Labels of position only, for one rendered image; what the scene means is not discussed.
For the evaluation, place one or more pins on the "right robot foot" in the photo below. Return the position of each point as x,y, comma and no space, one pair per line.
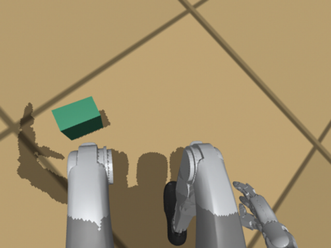
169,201

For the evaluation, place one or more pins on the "carton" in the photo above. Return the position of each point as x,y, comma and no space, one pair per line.
78,119

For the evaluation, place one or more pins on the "right robot hand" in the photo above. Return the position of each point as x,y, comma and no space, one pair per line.
263,214

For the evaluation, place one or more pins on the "right robot arm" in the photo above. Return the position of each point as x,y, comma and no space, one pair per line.
276,235

